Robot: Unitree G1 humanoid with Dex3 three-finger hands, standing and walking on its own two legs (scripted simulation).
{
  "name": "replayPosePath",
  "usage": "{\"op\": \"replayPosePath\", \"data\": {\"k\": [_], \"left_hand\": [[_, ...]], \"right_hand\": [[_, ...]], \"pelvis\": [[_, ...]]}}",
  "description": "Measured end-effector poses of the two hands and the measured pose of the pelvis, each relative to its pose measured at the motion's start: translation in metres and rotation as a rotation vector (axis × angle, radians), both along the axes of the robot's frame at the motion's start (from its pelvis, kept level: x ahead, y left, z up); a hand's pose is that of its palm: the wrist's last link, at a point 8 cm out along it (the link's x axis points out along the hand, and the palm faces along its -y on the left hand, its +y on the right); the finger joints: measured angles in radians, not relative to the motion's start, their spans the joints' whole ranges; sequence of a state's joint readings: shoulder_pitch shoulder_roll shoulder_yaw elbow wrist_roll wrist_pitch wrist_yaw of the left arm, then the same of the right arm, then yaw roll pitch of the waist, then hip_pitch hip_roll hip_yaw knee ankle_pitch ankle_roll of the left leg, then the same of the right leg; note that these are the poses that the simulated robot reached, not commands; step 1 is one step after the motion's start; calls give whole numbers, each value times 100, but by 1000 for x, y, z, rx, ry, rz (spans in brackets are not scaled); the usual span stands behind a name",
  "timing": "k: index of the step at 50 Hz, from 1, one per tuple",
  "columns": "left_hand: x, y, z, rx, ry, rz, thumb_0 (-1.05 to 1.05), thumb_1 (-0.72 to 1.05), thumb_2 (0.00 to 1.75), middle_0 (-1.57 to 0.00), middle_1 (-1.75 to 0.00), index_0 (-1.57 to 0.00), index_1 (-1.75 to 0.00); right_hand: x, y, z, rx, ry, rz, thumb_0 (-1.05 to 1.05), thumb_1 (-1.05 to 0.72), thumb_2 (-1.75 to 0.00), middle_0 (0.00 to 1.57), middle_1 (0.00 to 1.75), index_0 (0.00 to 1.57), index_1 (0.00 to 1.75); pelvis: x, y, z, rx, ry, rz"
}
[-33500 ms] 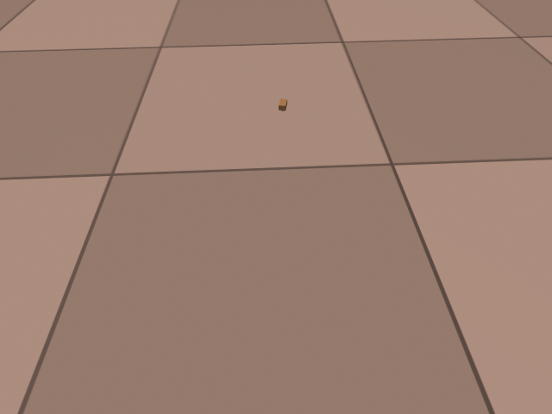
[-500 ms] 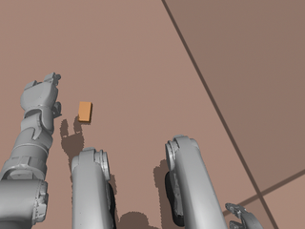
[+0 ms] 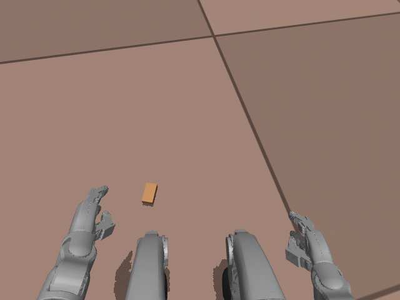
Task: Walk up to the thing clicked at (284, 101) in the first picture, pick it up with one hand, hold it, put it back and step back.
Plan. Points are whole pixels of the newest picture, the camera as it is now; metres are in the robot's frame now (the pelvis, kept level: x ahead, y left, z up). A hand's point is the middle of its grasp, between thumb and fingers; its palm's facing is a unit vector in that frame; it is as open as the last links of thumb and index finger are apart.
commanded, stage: home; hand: left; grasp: from above
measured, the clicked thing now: (149, 193) +0.50 +0.18 -0.56
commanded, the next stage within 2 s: none
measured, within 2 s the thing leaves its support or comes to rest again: neither
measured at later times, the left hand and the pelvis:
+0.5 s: hand (70, 236) +0.23 +0.19 +0.09, palm faces +0.10 -0.97 -0.21, open 7.4 cm; pelvis +0.07 +0.00 +0.14, yaw +2 degrees
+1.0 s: hand (70, 248) +0.21 +0.19 +0.09, palm faces +0.10 -0.97 -0.20, open 7.4 cm; pelvis +0.06 +0.00 +0.14, yaw +2 degrees
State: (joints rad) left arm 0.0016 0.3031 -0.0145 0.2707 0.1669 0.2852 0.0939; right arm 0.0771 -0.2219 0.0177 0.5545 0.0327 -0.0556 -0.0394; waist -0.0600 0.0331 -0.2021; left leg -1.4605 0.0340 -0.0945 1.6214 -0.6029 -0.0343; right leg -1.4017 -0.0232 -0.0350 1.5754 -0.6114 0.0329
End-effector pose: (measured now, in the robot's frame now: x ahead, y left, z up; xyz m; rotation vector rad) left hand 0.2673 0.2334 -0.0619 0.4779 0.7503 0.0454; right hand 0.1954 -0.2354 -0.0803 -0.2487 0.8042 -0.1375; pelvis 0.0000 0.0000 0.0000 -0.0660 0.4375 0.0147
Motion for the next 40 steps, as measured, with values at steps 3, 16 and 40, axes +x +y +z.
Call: {"op": "replayPosePath", "data": {"k": [3,16,40], "left_hand": [[-12,-1,23,-63,23,59,1,89,90,-21,-30,-21,-30],[-42,-1,126,-224,56,240,1,90,90,-21,-30,-21,-30],[-73,2,180,-253,36,259,1,90,90,-20,-30,-20,-30]], "right_hand": [[0,5,23,7,-12,-9,0,-90,-90,20,29,20,30],[-10,6,111,-30,-46,-88,1,-90,-90,20,29,20,30],[41,7,172,-52,-272,-6,1,-90,-90,20,29,20,30]], "pelvis": [[7,0,22,2,-27,3],[48,1,107,10,-153,20],[65,1,139,27,-270,40]]}}
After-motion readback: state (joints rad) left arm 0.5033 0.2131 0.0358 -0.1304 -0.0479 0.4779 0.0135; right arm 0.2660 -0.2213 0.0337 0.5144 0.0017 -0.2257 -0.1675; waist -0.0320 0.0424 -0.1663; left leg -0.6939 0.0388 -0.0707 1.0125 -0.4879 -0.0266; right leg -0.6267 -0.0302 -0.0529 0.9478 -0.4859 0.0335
